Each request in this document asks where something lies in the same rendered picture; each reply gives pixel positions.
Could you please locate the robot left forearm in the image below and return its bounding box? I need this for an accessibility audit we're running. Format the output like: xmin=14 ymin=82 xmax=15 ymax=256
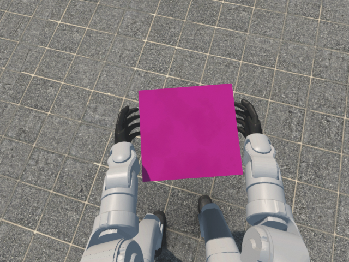
xmin=80 ymin=142 xmax=140 ymax=262

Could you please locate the left robot hand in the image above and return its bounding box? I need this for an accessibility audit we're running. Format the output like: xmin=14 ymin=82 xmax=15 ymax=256
xmin=115 ymin=105 xmax=140 ymax=144

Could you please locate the left robot foot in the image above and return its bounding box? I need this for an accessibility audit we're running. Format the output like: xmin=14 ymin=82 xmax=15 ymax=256
xmin=153 ymin=210 xmax=166 ymax=258

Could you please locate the right robot shin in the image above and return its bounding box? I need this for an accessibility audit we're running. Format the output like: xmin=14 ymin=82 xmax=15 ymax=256
xmin=201 ymin=203 xmax=223 ymax=215

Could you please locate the carton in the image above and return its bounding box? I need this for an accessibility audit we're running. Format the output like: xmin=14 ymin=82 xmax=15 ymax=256
xmin=139 ymin=84 xmax=243 ymax=182

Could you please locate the robot right forearm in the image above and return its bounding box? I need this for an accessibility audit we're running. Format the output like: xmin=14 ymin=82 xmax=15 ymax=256
xmin=243 ymin=133 xmax=310 ymax=258

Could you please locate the robot right upper arm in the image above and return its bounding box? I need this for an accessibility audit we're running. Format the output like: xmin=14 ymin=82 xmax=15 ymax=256
xmin=240 ymin=225 xmax=310 ymax=262

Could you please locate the right robot hand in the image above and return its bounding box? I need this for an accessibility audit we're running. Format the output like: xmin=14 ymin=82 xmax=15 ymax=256
xmin=234 ymin=99 xmax=263 ymax=139

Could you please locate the robot left upper arm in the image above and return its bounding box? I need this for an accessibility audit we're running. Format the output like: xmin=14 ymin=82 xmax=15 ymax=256
xmin=81 ymin=238 xmax=144 ymax=262

